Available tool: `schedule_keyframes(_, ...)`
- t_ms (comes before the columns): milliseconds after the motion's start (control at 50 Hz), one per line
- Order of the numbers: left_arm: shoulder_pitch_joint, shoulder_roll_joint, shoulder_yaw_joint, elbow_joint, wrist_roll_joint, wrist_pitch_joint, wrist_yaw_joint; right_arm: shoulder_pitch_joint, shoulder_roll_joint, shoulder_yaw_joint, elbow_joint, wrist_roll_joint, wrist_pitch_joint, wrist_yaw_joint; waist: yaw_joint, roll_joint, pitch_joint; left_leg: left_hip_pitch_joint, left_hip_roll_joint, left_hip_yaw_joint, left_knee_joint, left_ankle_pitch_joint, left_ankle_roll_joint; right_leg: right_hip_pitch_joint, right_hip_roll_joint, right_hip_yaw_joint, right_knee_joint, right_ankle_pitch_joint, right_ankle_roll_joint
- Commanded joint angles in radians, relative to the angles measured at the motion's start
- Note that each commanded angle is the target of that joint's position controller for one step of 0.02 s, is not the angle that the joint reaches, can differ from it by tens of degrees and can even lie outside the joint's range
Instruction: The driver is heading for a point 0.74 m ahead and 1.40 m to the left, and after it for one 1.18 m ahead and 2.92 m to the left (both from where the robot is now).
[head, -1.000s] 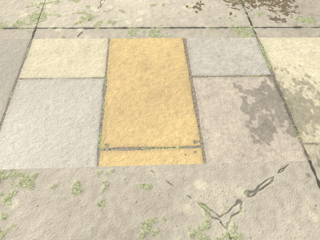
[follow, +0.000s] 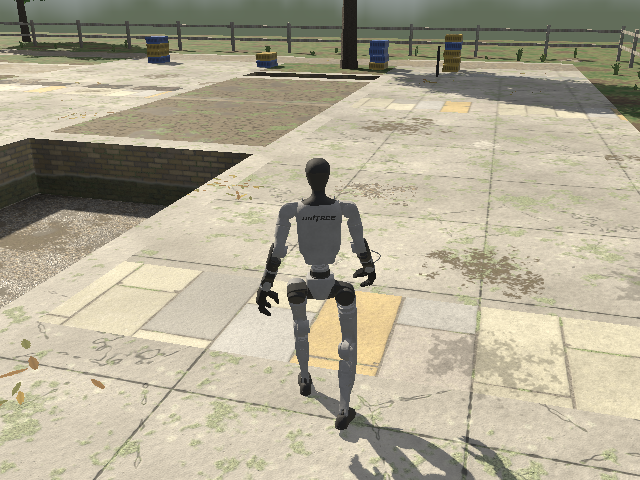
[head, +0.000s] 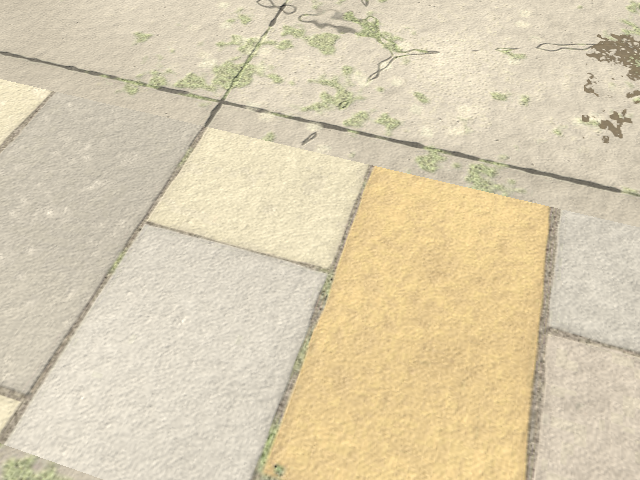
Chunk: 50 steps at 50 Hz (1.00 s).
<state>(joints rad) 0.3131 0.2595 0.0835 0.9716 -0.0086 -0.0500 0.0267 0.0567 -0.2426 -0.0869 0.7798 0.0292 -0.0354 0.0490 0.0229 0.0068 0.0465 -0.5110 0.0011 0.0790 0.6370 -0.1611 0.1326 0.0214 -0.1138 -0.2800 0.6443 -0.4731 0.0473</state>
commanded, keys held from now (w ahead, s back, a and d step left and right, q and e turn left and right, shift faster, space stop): w+q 1.00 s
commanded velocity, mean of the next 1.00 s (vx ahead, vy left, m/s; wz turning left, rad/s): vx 0.50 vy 0.00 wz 0.59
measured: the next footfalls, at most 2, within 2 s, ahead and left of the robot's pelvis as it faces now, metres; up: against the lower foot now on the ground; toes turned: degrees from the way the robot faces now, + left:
right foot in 0.48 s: +0.47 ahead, -0.07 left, +0.00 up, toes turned +20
left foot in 1.00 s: +0.59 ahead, +0.30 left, +0.00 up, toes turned +39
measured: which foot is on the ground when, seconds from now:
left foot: down 0.00-0.50, up 0.52-0.98, down 1.00-1.00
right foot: up 0.00-0.46, down 0.48-1.00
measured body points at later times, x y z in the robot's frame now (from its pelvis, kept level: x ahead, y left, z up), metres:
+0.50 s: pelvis +0.29 +0.00 +0.01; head +0.31 +0.01 +0.46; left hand +0.45 +0.29 -0.06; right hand +0.39 -0.28 -0.11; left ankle +0.11 +0.07 -0.70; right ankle +0.44 -0.08 -0.72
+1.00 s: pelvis +0.52 +0.12 +0.01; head +0.54 +0.16 +0.45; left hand +0.36 +0.38 -0.12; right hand +0.85 +0.07 -0.06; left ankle +0.56 +0.27 -0.71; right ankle +0.44 -0.08 -0.71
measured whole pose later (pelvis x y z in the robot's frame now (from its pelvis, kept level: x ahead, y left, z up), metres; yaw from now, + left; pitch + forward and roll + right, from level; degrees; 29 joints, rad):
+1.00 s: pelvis +0.52 +0.12 +0.01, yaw +36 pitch +2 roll -2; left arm 0.32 0.31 0.08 0.88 -0.03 -0.05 0.01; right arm 0.06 -0.27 -0.06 0.60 0.02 -0.02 0.05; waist 0.07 0.02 0.04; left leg -0.52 0.03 0.05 0.59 -0.12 0.11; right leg 0.07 -0.07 -0.26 0.42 -0.45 0.06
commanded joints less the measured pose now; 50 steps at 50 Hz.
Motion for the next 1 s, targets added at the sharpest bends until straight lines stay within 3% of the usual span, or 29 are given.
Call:
schedule_keyframes(20, -0.022, 0.056, -0.016, -0.157, -0.002, -0.077, -0.019, 0.378, -0.31, -0.086, 0.006, -0.01, -0.014, -0.021, -0.114, 0.205, -0.416, 0.939, 0.35, -0.935, -0.325, -0.165, 0.341, -0.764, 0.156, 0.302, 0.789, -0.144, -0.019)
schedule_keyframes(40, -0.153, 0.12, 0.0, -0.186, -0.045, -0.107, -0.029, 0.366, -0.231, -0.064, 0.012, -0.021, -0.026, -0.017, -0.154, 0.102, -0.311, 0.897, 0.321, -0.818, -0.364, -0.098, 0.269, -0.87, 0.1, 0.365, 0.795, -0.057, -0.05)
schedule_keyframes(60, -0.177, 0.115, -0.003, -0.191, -0.043, -0.119, -0.029, 0.31, -0.19, -0.052, 0.006, -0.016, -0.036, -0.018, -0.121, 0.06, -0.219, 0.767, 0.281, -0.669, -0.35, -0.017, 0.226, -0.867, 0.054, 0.362, 0.717, 0.036, -0.073)
schedule_keyframes(80, -0.17, 0.118, 0.003, -0.173, -0.016, -0.118, -0.02, 0.223, -0.152, -0.04, -0.015, -0.011, -0.04, -0.019, -0.07, -0.006, -0.158, 0.608, 0.237, -0.554, -0.35, 0.079, 0.192, -0.791, 0.013, 0.362, 0.629, 0.098, -0.07)
schedule_keyframes(100, -0.152, 0.135, 0.014, -0.167, 0.0, -0.105, -0.016, 0.17, -0.121, -0.029, -0.034, -0.016, -0.041, -0.022, -0.033, 0.0, -0.134, 0.494, 0.206, -0.482, -0.367, 0.161, 0.175, -0.708, -0.011, 0.366, 0.561, 0.134, -0.063)
schedule_keyframes(120, -0.139, 0.135, 0.019, -0.168, 0.004, -0.089, -0.018, 0.154, -0.115, -0.024, -0.043, -0.02, -0.042, -0.026, -0.011, 0.007, -0.124, 0.428, 0.188, -0.456, -0.389, 0.193, 0.171, -0.654, -0.02, 0.366, 0.522, 0.154, -0.053)
schedule_keyframes(160, -0.148, 0.109, 0.016, -0.181, 0.015, -0.067, -0.016, 0.174, -0.144, -0.029, -0.043, -0.014, -0.046, -0.038, 0.001, 0.003, -0.101, 0.354, 0.17, -0.409, -0.413, 0.26, 0.172, -0.631, -0.014, 0.346, 0.426, 0.188, -0.024)
schedule_keyframes(220, -0.262, 0.084, 0.007, -0.222, 0.023, -0.056, -0.012, 0.227, -0.179, -0.037, -0.036, -0.011, -0.044, -0.059, -0.03, 0.024, -0.058, 0.306, 0.132, -0.351, -0.426, 0.27, 0.149, -0.657, 0.019, 0.328, 0.221, 0.353, 0.009)
schedule_keyframes(300, -0.392, 0.062, -0.007, -0.263, 0.009, -0.065, -0.028, 0.276, -0.174, -0.035, -0.027, -0.008, -0.034, -0.066, -0.084, 0.077, -0.033, 0.272, 0.087, -0.329, -0.409, 0.139, 0.09, -0.576, 0.083, 0.317, -0.05, 0.562, 0.002)
schedule_keyframes(360, -0.443, 0.086, -0.005, -0.294, 0.001, -0.075, -0.041, 0.316, -0.172, -0.034, -0.012, -0.002, -0.028, -0.067, -0.103, 0.089, -0.03, 0.332, 0.117, -0.394, -0.354, 0.099, 0.08, -0.557, 0.101, 0.337, -0.126, 0.56, -0.012)
schedule_keyframes(400, -0.437, 0.11, 0.001, -0.302, 0.0, -0.087, -0.049, 0.322, -0.17, -0.034, -0.012, -0.002, -0.021, -0.073, -0.093, 0.098, -0.036, 0.394, 0.141, -0.453, -0.295, 0.098, 0.071, -0.54, 0.108, 0.35, -0.168, 0.497, -0.028)
schedule_keyframes(440, -0.367, 0.133, 0.011, -0.289, -0.002, -0.098, -0.051, 0.303, -0.174, -0.036, -0.022, -0.006, -0.013, -0.078, -0.051, 0.133, -0.053, 0.418, 0.145, -0.492, -0.227, 0.163, 0.056, -0.451, 0.118, 0.339, -0.195, 0.419, -0.055)
schedule_keyframes(460, -0.268, 0.156, 0.024, -0.264, 0.005, -0.103, -0.047, 0.282, -0.156, -0.029, -0.035, -0.007, -0.012, -0.076, 0.001, 0.132, -0.102, 0.398, 0.102, -0.475, -0.139, 0.239, 0.031, -0.308, 0.12, 0.325, -0.228, 0.431, -0.082)
schedule_keyframes(480, -0.119, 0.201, 0.038, -0.243, 0.023, -0.107, -0.041, 0.258, -0.111, -0.011, -0.059, -0.017, -0.016, -0.07, 0.073, 0.084, -0.227, 0.294, 0.047, -0.417, 0.085, 0.207, -0.004, -0.055, 0.004, 0.42, -0.19, 0.425, -0.142)
schedule_keyframes(500, 0.033, 0.281, 0.061, -0.22, 0.039, -0.096, -0.034, 0.372, -0.055, 0.005, -0.077, 0.0, -0.024, -0.071, 0.064, -0.162, -0.394, -0.047, -0.092, -0.279, 0.441, -0.094, -0.087, 0.341, -0.229, 0.794, -0.214, 0.271, -0.286)
schedule_keyframes(520, 0.042, 0.234, 0.049, -0.207, 0.014, -0.086, -0.043, 0.416, -0.095, 0.009, -0.084, 0.011, -0.03, -0.071, 0.044, -0.328, -0.412, -0.237, -0.068, -0.271, 0.616, -0.437, -0.098, 0.391, -0.326, 1.078, -0.319, 0.069, -0.326)
schedule_keyframes(540, -0.014, 0.149, 0.027, -0.227, 0.003, -0.078, -0.04, 0.348, -0.18, -0.012, -0.077, 0.015, -0.025, -0.069, 0.058, -0.197, -0.262, -0.302, -0.006, -0.28, 0.696, -0.361, -0.102, 0.263, -0.293, 0.965, -0.343, -0.036, -0.285)
schedule_keyframes(560, -0.07, 0.12, 0.016, -0.238, 0.007, -0.066, -0.036, 0.269, -0.192, -0.016, -0.092, 0.005, -0.018, -0.069, 0.053, -0.107, -0.157, -0.287, 0.032, -0.234, 0.694, -0.281, -0.105, 0.113, -0.251, 0.811, -0.36, 0.034, -0.248)
schedule_keyframes(580, -0.115, 0.104, 0.009, -0.234, 0.015, -0.06, -0.036, 0.227, -0.178, -0.018, -0.107, -0.007, -0.016, -0.066, 0.029, -0.072, -0.083, -0.253, 0.063, -0.221, 0.644, -0.225, -0.103, -0.022, -0.21, 0.706, -0.392, 0.135, -0.235)
schedule_keyframes(620, -0.149, 0.085, 0.001, -0.223, 0.023, -0.064, -0.036, 0.24, -0.139, -0.019, -0.111, -0.001, -0.003, -0.058, -0.013, -0.11, -0.044, -0.172, 0.111, -0.21, 0.574, -0.173, -0.098, -0.152, -0.153, 0.556, -0.444, 0.255, -0.216)
schedule_keyframes(660, -0.141, 0.104, 0.008, -0.207, 0.016, -0.074, -0.037, 0.23, -0.105, -0.012, -0.126, 0.001, 0.008, -0.055, -0.018, -0.11, -0.036, -0.177, 0.124, -0.19, 0.532, -0.134, -0.106, -0.177, -0.147, 0.465, -0.483, 0.346, -0.233)
schedule_keyframes(720, -0.119, 0.143, 0.021, -0.189, 0.016, -0.078, -0.034, 0.182, -0.098, -0.007, -0.154, -0.005, 0.01, -0.052, -0.013, -0.075, -0.037, -0.228, 0.134, -0.191, 0.422, -0.016, -0.123, -0.137, -0.157, 0.364, -0.502, 0.476, -0.248)
schedule_keyframes(820, -0.079, 0.176, 0.026, -0.171, 0.008, -0.058, -0.025, 0.035, -0.074, 0.009, -0.193, -0.005, -0.004, -0.02, 0.043, -0.062, -0.004, -0.18, 0.11, -0.107, 0.143, 0.196, -0.116, -0.087, -0.125, 0.193, -0.497, 0.544, -0.206)
schedule_keyframes(900, -0.024, 0.213, 0.036, -0.149, -0.009, -0.034, -0.023, -0.056, -0.078, 0.012, -0.243, -0.002, -0.002, 0.002, 0.064, -0.067, 0.033, -0.177, 0.086, -0.054, 0.027, 0.123, -0.086, 0.022, -0.168, 0.146, -0.459, 0.608, -0.186)
schedule_keyframes(960, -0.035, 0.257, 0.048, -0.152, -0.024, -0.013, -0.016, 0.017, -0.132, -0.015, -0.248, -0.009, 0.005, 0.007, -0.008, -0.113, -0.036, -0.011, -0.002, 0.023, -0.005, -0.036, -0.028, 0.076, -0.174, 0.091, -0.264, 1.057, -0.157)
schedule_keyframes(980, -0.048, 0.261, 0.048, -0.156, -0.028, -0.004, -0.011, 0.146, -0.169, -0.039, -0.217, -0.008, 0.008, 0.003, -0.087, -0.107, -0.104, 0.158, -0.049, 0.046, -0.055, -0.02, 0.004, 0.046, -0.152, 0.063, -0.09, 1.158, -0.138)
schedule_keyframes(1000, -0.044, 0.234, 0.036, -0.161, -0.021, -0.004, -0.006, 0.326, -0.233, -0.074, -0.166, -0.005, 0.014, -0.012, -0.174, -0.068, -0.194, 0.449, -0.062, 0.004, -0.099, 0.039, 0.046, -0.113, -0.115, 0.045, 0.155, 1.054, -0.099)
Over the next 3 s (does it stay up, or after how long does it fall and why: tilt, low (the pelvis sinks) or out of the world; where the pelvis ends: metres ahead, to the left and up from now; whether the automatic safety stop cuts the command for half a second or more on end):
stays up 1.17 0.98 0.02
